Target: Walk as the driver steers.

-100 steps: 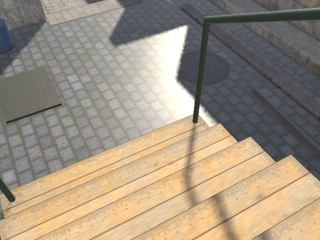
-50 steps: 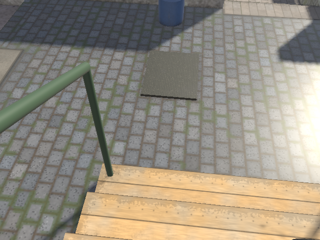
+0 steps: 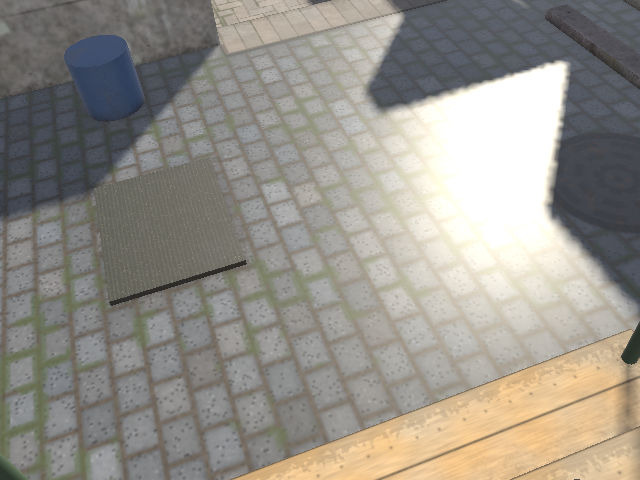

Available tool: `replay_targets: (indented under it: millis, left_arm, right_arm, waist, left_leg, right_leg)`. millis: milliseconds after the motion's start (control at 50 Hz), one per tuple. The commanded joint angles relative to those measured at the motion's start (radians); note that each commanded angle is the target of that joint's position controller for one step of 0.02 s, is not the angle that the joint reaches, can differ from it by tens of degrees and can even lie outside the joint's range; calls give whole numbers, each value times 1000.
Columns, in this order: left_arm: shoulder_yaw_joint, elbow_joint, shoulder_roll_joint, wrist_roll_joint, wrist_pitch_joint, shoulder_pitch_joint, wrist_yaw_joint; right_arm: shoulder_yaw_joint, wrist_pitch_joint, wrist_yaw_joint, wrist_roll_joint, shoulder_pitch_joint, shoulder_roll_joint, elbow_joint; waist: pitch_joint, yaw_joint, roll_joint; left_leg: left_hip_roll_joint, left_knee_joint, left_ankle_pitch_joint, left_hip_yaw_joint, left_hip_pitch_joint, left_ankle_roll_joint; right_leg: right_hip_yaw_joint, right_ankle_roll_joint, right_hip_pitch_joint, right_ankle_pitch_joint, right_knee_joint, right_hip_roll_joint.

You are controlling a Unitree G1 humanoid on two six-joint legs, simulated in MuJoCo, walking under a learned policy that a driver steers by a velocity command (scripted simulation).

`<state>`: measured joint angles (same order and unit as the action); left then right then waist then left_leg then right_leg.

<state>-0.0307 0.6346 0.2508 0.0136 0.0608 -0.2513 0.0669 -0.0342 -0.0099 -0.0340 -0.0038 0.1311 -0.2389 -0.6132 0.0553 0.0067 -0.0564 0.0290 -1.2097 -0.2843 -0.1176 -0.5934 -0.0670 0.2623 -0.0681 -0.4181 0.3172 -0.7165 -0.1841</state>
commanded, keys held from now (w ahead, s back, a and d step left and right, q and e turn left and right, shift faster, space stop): w+e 0.56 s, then q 0.44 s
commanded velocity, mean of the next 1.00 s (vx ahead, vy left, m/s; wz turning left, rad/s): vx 0.32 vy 0.00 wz -0.30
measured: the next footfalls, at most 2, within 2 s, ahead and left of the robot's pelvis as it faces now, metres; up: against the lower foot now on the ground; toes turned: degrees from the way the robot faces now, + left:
left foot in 0.08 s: +0.01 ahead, +0.15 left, +0.00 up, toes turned -8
right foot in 0.68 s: +0.39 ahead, -0.24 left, -0.16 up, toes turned -22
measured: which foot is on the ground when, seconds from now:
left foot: up 0.00-0.06, down 0.08-0.68, up 0.70-1.00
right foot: down 0.00-0.10, up 0.12-0.66, down 0.68-1.00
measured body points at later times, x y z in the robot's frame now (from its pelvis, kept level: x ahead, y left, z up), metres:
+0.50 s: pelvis +0.13 +0.00 -0.03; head +0.16 +0.03 +0.42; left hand +0.34 +0.18 -0.15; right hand -0.02 -0.23 -0.14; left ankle -0.03 +0.16 -0.72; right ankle +0.24 -0.22 -0.64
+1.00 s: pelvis +0.32 -0.10 -0.15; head +0.36 -0.14 +0.30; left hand +0.52 +0.08 -0.26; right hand +0.34 -0.39 -0.28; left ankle +0.37 +0.05 -0.76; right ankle +0.36 -0.22 -0.87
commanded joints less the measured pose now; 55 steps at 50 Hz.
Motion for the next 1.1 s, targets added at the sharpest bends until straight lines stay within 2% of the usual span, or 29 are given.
replay_targets:
  millis: [20,60,80,100,120,140,180,200,260,380,440,500,540,580,620,640,660,680,700,720,740,760,780,840,860,920,980,1040,1100]
  left_arm:
    - [-31,-92,104,-12,11,-19,4]
    - [-30,-133,104,-9,20,68,-3]
    - [-17,-143,69,1,24,83,-4]
    - [3,-145,-10,17,22,46,-9]
    - [6,-150,-33,23,5,-76,-21]
    - [-31,-183,55,43,-32,-45,-37]
    - [-68,-164,171,33,-21,97,-29]
    - [-59,-145,153,33,-5,82,-36]
    - [-29,-114,60,20,3,47,-65]
    - [-29,-72,40,-12,-38,115,-93]
    - [-15,-63,7,-7,-56,189,-99]
    - [-19,-109,23,38,-102,380,-128]
    - [-8,-112,4,9,-148,434,-170]
    - [-9,-82,-27,26,-139,364,-192]
    - [-29,-17,-2,25,-102,225,-169]
    - [-49,41,37,11,-85,87,-153]
    - [-62,95,50,9,-93,-44,-134]
    - [-82,149,116,-22,-102,-162,-118]
    - [-79,177,208,-59,-118,-210,-107]
    - [-58,131,156,-78,-128,-245,-115]
    - [-62,100,143,-59,-128,-127,-129]
    - [-68,98,134,-33,-121,-36,-142]
    - [-50,84,89,-15,-116,78,-130]
    - [-19,106,58,-55,-134,142,-110]
    - [-17,109,58,-64,-140,136,-94]
    - [-20,99,108,-59,-125,149,-54]
    - [-19,77,143,-45,-86,152,-20]
    - [-9,72,91,-19,-51,108,0]
    - [-29,44,128,-15,-31,115,8]
  right_arm:
    - [5,43,30,25,-105,-31,109]
    - [-17,55,45,44,9,-68,84]
    - [-23,61,45,39,111,-63,51]
    - [-42,64,50,22,225,-108,6]
    - [-65,66,58,5,321,-216,-11]
    - [-93,81,67,15,323,-260,-26]
    - [-74,79,61,22,257,-177,-9]
    - [-60,74,58,28,213,-144,-3]
    - [-44,62,34,20,240,-128,-61]
    - [-35,76,23,-2,393,-125,-166]
    - [-28,81,18,-5,455,-110,-206]
    - [-24,99,-7,-9,554,-83,-226]
    - [-21,111,-19,12,504,-104,-228]
    - [-31,95,-13,19,432,-133,-225]
    - [-38,71,-12,41,397,-168,-208]
    - [-36,59,-2,32,410,-177,-220]
    - [-47,54,7,45,386,-189,-250]
    - [-46,75,18,49,412,-182,-269]
    - [-42,71,12,34,471,-93,-257]
    - [-3,83,40,71,658,-9,-301]
    - [-27,94,44,77,599,-88,-272]
    - [-37,75,32,69,540,-103,-252]
    - [-43,50,4,51,496,-86,-261]
    - [-49,-21,-22,25,463,-56,-235]
    - [-51,-28,-26,11,408,-52,-199]
    - [-60,-41,-26,25,278,-83,-122]
    - [-67,-59,-28,13,193,-118,-61]
    - [-49,-77,-20,8,104,-80,8]
    - [-25,-68,13,13,66,-39,54]
  waist:
    - [0,18,270]
    - [3,-44,340]
    - [-3,-95,307]
    - [31,-92,137]
    - [48,-27,-220]
    - [-9,-12,-273]
    - [-116,-33,-35]
    - [-108,-14,-18]
    - [-144,-6,-29]
    - [-135,-74,-49]
    - [-145,-114,-80]
    - [-242,-186,-76]
    - [-246,-170,-49]
    - [-215,-131,-43]
    - [-202,-57,-36]
    - [-144,-8,-32]
    - [-89,90,-45]
    - [-40,152,84]
    - [54,96,248]
    - [287,89,249]
    - [337,75,194]
    - [315,10,194]
    - [213,-50,69]
    - [108,-122,141]
    - [112,-110,165]
    - [169,-89,159]
    - [90,-67,162]
    - [22,-37,178]
    - [27,-28,210]
  left_leg:
    - [24,261,-197,51,71,21]
    - [28,444,-142,62,290,30]
    - [19,637,-78,64,405,51]
    - [-92,759,29,-88,608,103]
    - [-323,661,621,-356,804,198]
    - [-458,723,558,-627,771,283]
    - [-376,728,374,-400,615,259]
    - [-343,752,274,-343,546,263]
    - [-270,828,134,-183,391,235]
    - [-253,718,247,-6,539,205]
    - [-265,680,365,25,588,195]
    - [-307,638,232,12,796,159]
    - [-289,676,163,124,557,140]
    - [-248,688,4,246,207,124]
    - [-209,522,192,225,351,123]
    - [-208,338,317,199,453,121]
    - [-198,115,361,171,380,108]
    - [-118,-151,179,188,307,60]
    - [-21,-585,-667,104,44,15]
    - [21,-687,-660,-201,-103,21]
    - [-25,-473,-448,-227,-50,24]
    - [-63,-383,-364,-163,-12,15]
    - [-93,-287,-199,-106,43,5]
    - [-125,-72,-73,-65,218,-63]
    - [-122,-41,-92,-48,196,-67]
    - [-84,-120,-12,-18,149,-56]
    - [-38,-294,3,-14,43,-43]
    - [-32,-173,-7,47,-20,-39]
    - [-27,70,-15,135,83,-6]
  right_leg:
    - [298,-216,91,-113,199,194]
    - [301,-191,-8,-149,169,154]
    - [285,-151,-57,-126,91,125]
    - [197,-64,-185,70,-166,38]
    - [101,13,-471,393,-415,-82]
    - [93,58,-692,391,-536,6]
    - [-10,88,-711,176,-660,113]
    - [-28,96,-653,101,-688,132]
    - [-83,85,-554,-119,-710,163]
    - [-110,43,-681,-357,-632,188]
    - [-152,28,-701,-386,-541,199]
    - [-106,20,-910,-480,-263,200]
    - [-201,20,-542,-840,22,188]
    - [-280,33,4,-975,103,138]
    - [-263,45,80,-791,187,116]
    - [-243,20,156,-751,265,137]
    - [-227,-10,361,-835,362,179]
    - [-250,-41,546,-973,435,210]
    - [-102,-105,791,-1426,160,402]
    - [12,-269,999,-1637,-129,629]
    - [18,-283,807,-1356,26,625]
    - [85,-287,630,-967,150,614]
    - [58,-241,383,-696,266,565]
    - [-22,-222,59,-666,344,531]
    - [-67,-223,73,-730,337,520]
    - [-133,-244,108,-815,301,545]
    - [-137,-240,89,-632,317,577]
    - [-218,-202,131,-460,284,533]
    - [-284,-154,110,-433,204,520]
Over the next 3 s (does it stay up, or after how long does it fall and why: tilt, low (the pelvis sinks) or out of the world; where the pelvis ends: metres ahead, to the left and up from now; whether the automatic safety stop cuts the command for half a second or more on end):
stays up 0.59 0.13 -0.30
